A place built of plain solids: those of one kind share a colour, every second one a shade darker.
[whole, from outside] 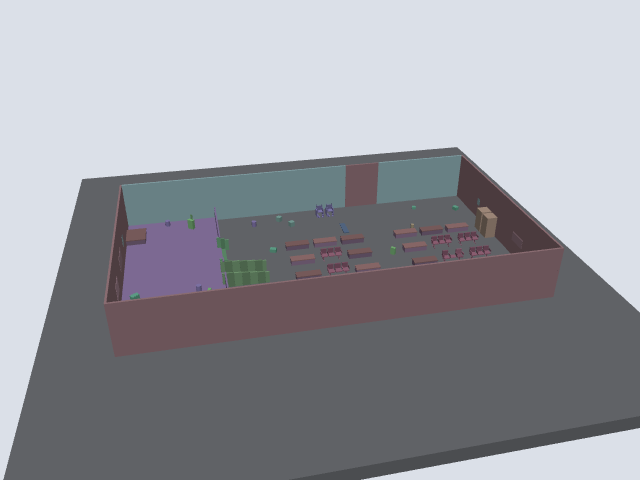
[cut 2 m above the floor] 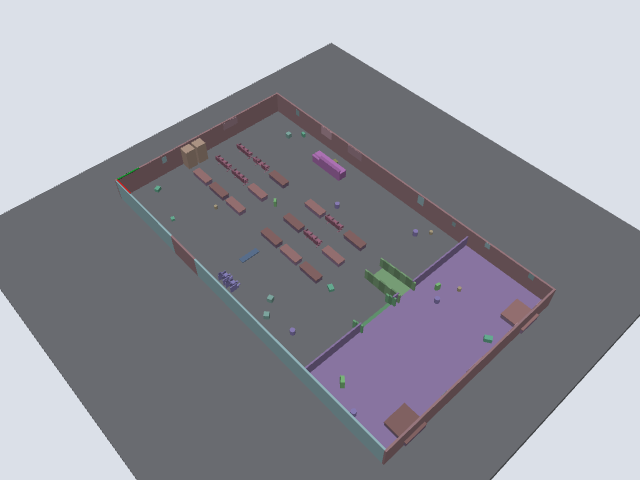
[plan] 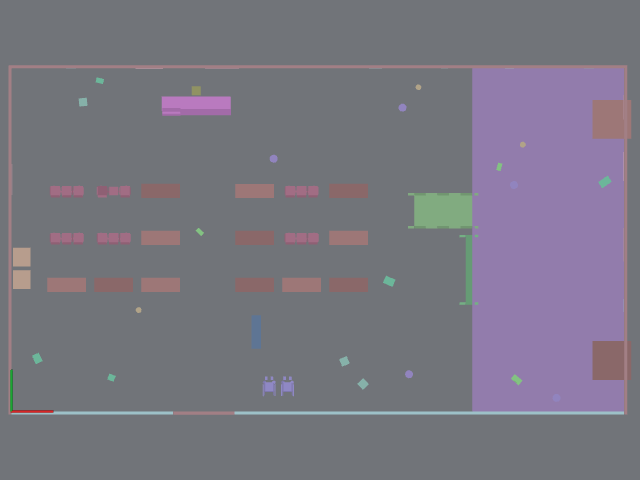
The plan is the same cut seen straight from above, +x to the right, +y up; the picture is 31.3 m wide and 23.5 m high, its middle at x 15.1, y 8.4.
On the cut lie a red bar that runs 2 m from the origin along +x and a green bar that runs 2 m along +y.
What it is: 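A hospital's entrance hall; 30.0 x 16.8 m, 4.1 m high; a wing 7.4 m broad raised by 2 risers of 0.142 m with a ramp 1 in 10; rows of beam seats; a reception desk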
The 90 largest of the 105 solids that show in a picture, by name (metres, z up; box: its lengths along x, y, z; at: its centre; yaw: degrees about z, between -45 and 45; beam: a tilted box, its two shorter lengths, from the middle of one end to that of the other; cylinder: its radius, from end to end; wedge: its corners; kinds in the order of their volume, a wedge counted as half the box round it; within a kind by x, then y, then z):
{
 "wing_1": {"box": [0.12, 5.35, 1.33], "at": [22.61, 2.67, 0.62]},
 "wing_2": {"box": [0.12, 6.23, 1.33], "at": [22.61, 13.7, 0.62]},
 "wing_3": {"box": [7.44, 16.81, 0.33], "at": [26.27, 8.4, 0.12]},
 "wall_1": {"box": [0.15, 17.11, 4.12], "at": [-0.07, 8.4, 2.01]},
 "wall_2": {"box": [3.0, 0.15, 4.12], "at": [9.41, -0.07, 2.01]},
 "wall_3": {"box": [30.29, 0.15, 4.12], "at": [14.99, 16.89, 2.01]},
 "wall_4": {"box": [0.15, 17.11, 4.12], "at": [30.07, 8.4, 2.01]},
 "window_wall_1": {"box": [7.91, 0.15, 4.12], "at": [3.96, -0.07, 2.01]},
 "window_wall_2": {"box": [19.08, 0.15, 4.12], "at": [20.45, -0.07, 2.01]},
 "bench_1": {"box": [1.84, 0.64, 0.43], "at": [2.7, 6.2, 0.17]},
 "bench_2": {"box": [1.84, 0.64, 0.43], "at": [5.0, 6.2, 0.17]},
 "bench_3": {"box": [1.84, 0.64, 0.43], "at": [7.3, 6.2, 0.17]},
 "bench_4": {"box": [1.84, 0.64, 0.43], "at": [7.3, 8.5, 0.17]},
 "bench_5": {"box": [1.84, 0.64, 0.43], "at": [7.3, 10.8, 0.17]},
 "bench_6": {"box": [1.84, 0.64, 0.43], "at": [11.9, 6.2, 0.17]},
 "bench_7": {"box": [1.84, 0.64, 0.43], "at": [11.9, 8.5, 0.17]},
 "bench_8": {"box": [1.84, 0.64, 0.43], "at": [11.9, 10.8, 0.17]},
 "bench_9": {"box": [1.84, 0.64, 0.43], "at": [14.2, 6.2, 0.17]},
 "bench_10": {"box": [1.84, 0.64, 0.43], "at": [16.5, 6.2, 0.17]},
 "bench_11": {"box": [1.84, 0.64, 0.43], "at": [16.5, 8.5, 0.17]},
 "bench_12": {"box": [1.84, 0.64, 0.43], "at": [16.5, 10.8, 0.17]},
 "bench_13": {"box": [1.84, 1.84, 0.43], "at": [29.39, 2.5, 0.45]},
 "bench_14": {"box": [1.84, 1.84, 0.43], "at": [29.39, 14.31, 0.45]},
 "vending_machine_1": {"box": [0.87, 0.92, 1.88], "at": [0.5, 6.46, 0.89]},
 "vending_machine_2": {"box": [0.87, 0.92, 1.88], "at": [0.5, 7.56, 0.89]},
 "wing_ramp_1": {"box": [0.3, 0.12, 0.97], "at": [19.56, 9.02, 0.43]},
 "wing_ramp_2": {"box": [0.3, 0.12, 0.97], "at": [19.56, 10.64, 0.43]},
 "wing_ramp_3": {"wedge": [[19.71, 9.08, -0.05], [19.71, 9.08, 0.0], [19.71, 10.58, -0.05], [19.71, 10.58, 0.0], [22.55, 9.08, -0.05], [22.55, 9.08, 0.28], [22.55, 10.58, -0.05], [22.55, 10.58, 0.28]]},
 "wing_ramp_4": {"box": [0.57, 0.12, 1.03], "at": [19.99, 9.02, 0.46]},
 "wing_ramp_5": {"box": [0.57, 0.12, 1.03], "at": [19.99, 10.64, 0.46]},
 "wing_ramp_6": {"box": [0.57, 0.12, 1.08], "at": [20.56, 9.02, 0.49]},
 "wing_ramp_7": {"box": [0.57, 0.12, 1.08], "at": [20.56, 10.64, 0.49]},
 "wing_ramp_8": {"box": [0.57, 0.12, 1.14], "at": [21.13, 9.02, 0.52]},
 "wing_ramp_9": {"box": [0.57, 0.12, 1.14], "at": [21.13, 10.64, 0.52]},
 "wing_ramp_10": {"box": [0.57, 0.12, 1.2], "at": [21.7, 9.02, 0.55]},
 "wing_ramp_11": {"box": [0.57, 0.12, 1.2], "at": [21.7, 10.64, 0.55]},
 "wing_ramp_12": {"box": [0.57, 0.12, 1.25], "at": [22.27, 9.02, 0.58]},
 "wing_ramp_13": {"box": [0.57, 0.12, 1.25], "at": [22.27, 10.64, 0.58]},
 "wing_ramp_14": {"box": [0.3, 0.12, 1.25], "at": [22.7, 9.02, 0.58]},
 "bench_top_1": {"box": [1.9, 0.7, 0.07], "at": [2.7, 6.2, 0.41]},
 "bench_top_2": {"box": [1.9, 0.7, 0.07], "at": [5.0, 6.2, 0.41]},
 "bench_top_3": {"box": [1.9, 0.7, 0.07], "at": [7.3, 6.2, 0.41]},
 "bench_top_4": {"box": [1.9, 0.7, 0.07], "at": [7.3, 8.5, 0.41]},
 "bench_top_5": {"box": [1.9, 0.7, 0.07], "at": [7.3, 10.8, 0.41]},
 "bench_top_6": {"box": [1.9, 0.7, 0.07], "at": [11.9, 6.2, 0.41]},
 "bench_top_7": {"box": [1.9, 0.7, 0.07], "at": [11.9, 8.5, 0.41]},
 "bench_top_8": {"box": [1.9, 0.7, 0.07], "at": [11.9, 10.8, 0.41]},
 "bench_top_9": {"box": [1.9, 0.7, 0.07], "at": [14.2, 6.2, 0.41]},
 "bench_top_10": {"box": [1.9, 0.7, 0.07], "at": [16.5, 6.2, 0.41]},
 "bench_top_11": {"box": [1.9, 0.7, 0.07], "at": [16.5, 8.5, 0.41]},
 "bench_top_12": {"box": [1.9, 0.7, 0.07], "at": [16.5, 10.8, 0.41]},
 "bench_top_13": {"box": [1.9, 1.9, 0.07], "at": [29.39, 2.5, 0.7]},
 "bench_top_14": {"box": [1.9, 1.9, 0.07], "at": [29.39, 14.31, 0.7]},
 "nurse_station_1": {"box": [3.38, 0.73, 0.07], "at": [9.04, 15.06, 0.72]},
 "nurse_station_2": {"box": [2.46, 0.11, 1.15], "at": [9.5, 14.63, 0.53]},
 "nurse_station_3": {"box": [2.48, 0.32, 0.036], "at": [9.5, 14.66, 1.09]},
 "wing_steps_1": {"box": [0.3, 0.12, 0.97], "at": [22.08, 5.29, 0.43]},
 "wing_steps_2": {"box": [0.32, 0.12, 1.11], "at": [22.39, 5.29, 0.51]},
 "wing_steps_3": {"box": [0.32, 3.18, 0.19], "at": [22.39, 6.94, 0.05]},
 "wing_steps_4": {"box": [0.3, 0.12, 1.25], "at": [22.7, 5.29, 0.58]},
 "drum_1": {"cylinder": 0.2, "from": [12.83, 12.38, 0.0], "to": [12.83, 12.38, 0.46]},
 "drum_2": {"cylinder": 0.2, "from": [19.14, 14.88, 0.0], "to": [19.14, 14.88, 0.46]},
 "drum_3": {"cylinder": 0.2, "from": [19.46, 1.83, 0.0], "to": [19.46, 1.83, 0.46]},
 "drum_4": {"cylinder": 0.2, "from": [24.6, 11.09, 0.28], "to": [24.6, 11.09, 0.74]},
 "drum_5": {"cylinder": 0.2, "from": [26.68, 0.67, 0.28], "to": [26.68, 0.67, 0.74]},
 "box_cardboard_1": {"box": [0.37, 0.46, 0.35], "at": [1.26, 2.6, 0.13], "yaw": 25.0},
 "box_cardboard_2": {"box": [0.34, 0.3, 0.27], "at": [4.89, 1.66, 0.08], "yaw": -20.2},
 "box_cardboard_3": {"box": [0.51, 0.39, 0.33], "at": [18.49, 6.38, 0.12], "yaw": -23.2},
 "box_cardboard_4": {"box": [0.57, 0.37, 0.42], "at": [29.05, 11.24, 0.45], "yaw": 34.3},
 "suitcase_1": {"box": [0.38, 0.22, 0.65], "at": [9.22, 8.8, 0.27], "yaw": -43.4},
 "suitcase_2": {"box": [0.22, 0.38, 0.65], "at": [23.88, 11.98, 0.56], "yaw": -15.8},
 "suitcase_3": {"box": [0.5, 0.3, 0.85], "at": [24.73, 1.56, 0.66], "yaw": -39.8},
 "ottoman_1": {"box": [0.4, 0.4, 0.47], "at": [3.5, 15.15, 0.18], "yaw": 5.1},
 "ottoman_2": {"box": [0.4, 0.4, 0.47], "at": [16.3, 2.46, 0.18], "yaw": 21.7},
 "ottoman_3": {"box": [0.4, 0.4, 0.47], "at": [17.21, 1.35, 0.18], "yaw": 43.7},
 "hung_picture_1": {"box": [0.025, 1.54, 0.74], "at": [0.02, 11.36, 1.55]},
 "hung_picture_2": {"box": [1.33, 0.025, 0.87], "at": [6.75, 16.79, 1.55]},
 "hung_picture_3": {"box": [1.67, 0.025, 0.82], "at": [10.3, 16.79, 1.55]},
 "hung_picture_4": {"box": [0.025, 1.65, 1.13], "at": [29.97, 8.18, 1.83]},
 "hung_picture_5": {"box": [0.025, 1.42, 1.14], "at": [29.97, 12.0, 1.83]},
 "beam_seat_1": {"box": [0.47, 0.48, 0.08], "at": [2.14, 8.5, 0.41]},
 "beam_seat_2": {"box": [0.47, 0.48, 0.08], "at": [2.7, 8.5, 0.41]},
 "beam_seat_3": {"box": [0.47, 0.48, 0.08], "at": [3.26, 8.5, 0.41]},
 "beam_seat_4": {"box": [0.47, 0.48, 0.08], "at": [4.44, 8.5, 0.41]},
 "beam_seat_5": {"box": [0.47, 0.48, 0.08], "at": [5.0, 8.5, 0.41]},
 "beam_seat_6": {"box": [0.47, 0.48, 0.08], "at": [5.56, 8.5, 0.41]},
 "beam_seat_7": {"box": [0.47, 0.48, 0.08], "at": [14.2, 8.5, 0.41]},
 "beam_seat_8": {"box": [0.47, 0.48, 0.08], "at": [14.76, 8.5, 0.41]},
 "stack_1": {"box": [0.47, 1.64, 0.13], "at": [11.98, 3.9, 0.01]},
 "wheelchair_1": {"box": [0.06, 0.58, 0.66], "at": [13.8, 1.04, 0.28]}
}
